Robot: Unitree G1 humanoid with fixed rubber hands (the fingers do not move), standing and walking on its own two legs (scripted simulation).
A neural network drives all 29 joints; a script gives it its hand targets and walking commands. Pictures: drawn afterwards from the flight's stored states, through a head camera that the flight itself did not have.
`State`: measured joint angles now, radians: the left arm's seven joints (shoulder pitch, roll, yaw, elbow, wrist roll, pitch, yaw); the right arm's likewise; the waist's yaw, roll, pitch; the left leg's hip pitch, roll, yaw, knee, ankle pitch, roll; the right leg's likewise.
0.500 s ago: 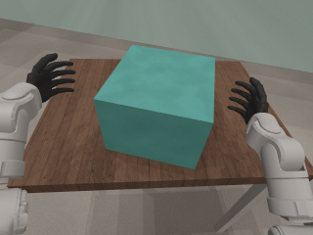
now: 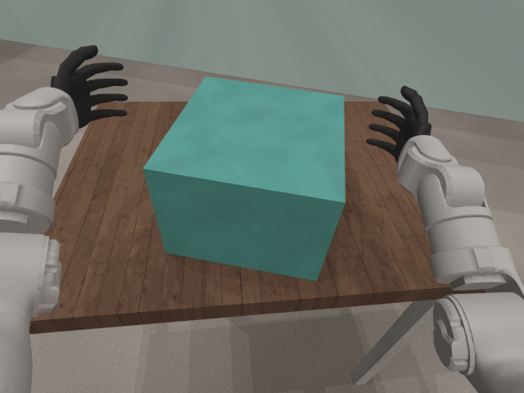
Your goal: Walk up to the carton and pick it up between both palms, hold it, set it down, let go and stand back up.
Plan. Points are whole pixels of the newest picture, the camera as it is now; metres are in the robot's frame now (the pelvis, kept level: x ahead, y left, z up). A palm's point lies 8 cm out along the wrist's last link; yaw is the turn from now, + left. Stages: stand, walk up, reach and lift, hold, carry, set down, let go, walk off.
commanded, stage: reach and lift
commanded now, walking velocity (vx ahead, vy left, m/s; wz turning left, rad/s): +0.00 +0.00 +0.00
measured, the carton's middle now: (257, 172) +0.48 -0.04 +0.09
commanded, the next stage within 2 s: none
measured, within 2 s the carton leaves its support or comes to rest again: neither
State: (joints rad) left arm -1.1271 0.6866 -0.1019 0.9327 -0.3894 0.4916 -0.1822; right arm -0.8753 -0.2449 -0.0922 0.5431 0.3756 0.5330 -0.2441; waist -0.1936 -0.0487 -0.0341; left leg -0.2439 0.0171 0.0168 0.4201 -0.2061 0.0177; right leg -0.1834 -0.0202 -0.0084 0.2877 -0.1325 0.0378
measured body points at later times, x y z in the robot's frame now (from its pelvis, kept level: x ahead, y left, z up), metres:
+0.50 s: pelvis +0.00 -0.01 +0.00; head +0.02 +0.03 +0.45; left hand +0.52 +0.19 +0.27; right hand +0.42 -0.25 +0.24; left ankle +0.01 +0.10 -0.75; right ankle +0.01 -0.15 -0.75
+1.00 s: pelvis +0.00 -0.01 -0.01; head +0.04 +0.04 +0.44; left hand +0.51 +0.18 +0.15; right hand +0.42 -0.23 +0.14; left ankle +0.01 +0.10 -0.75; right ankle +0.01 -0.15 -0.75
